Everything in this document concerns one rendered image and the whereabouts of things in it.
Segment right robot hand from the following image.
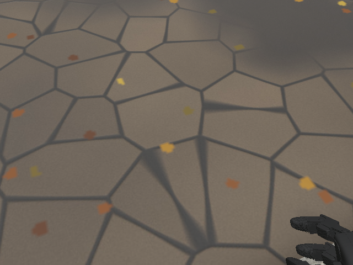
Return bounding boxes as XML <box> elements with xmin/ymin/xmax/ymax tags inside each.
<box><xmin>286</xmin><ymin>214</ymin><xmax>353</xmax><ymax>265</ymax></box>

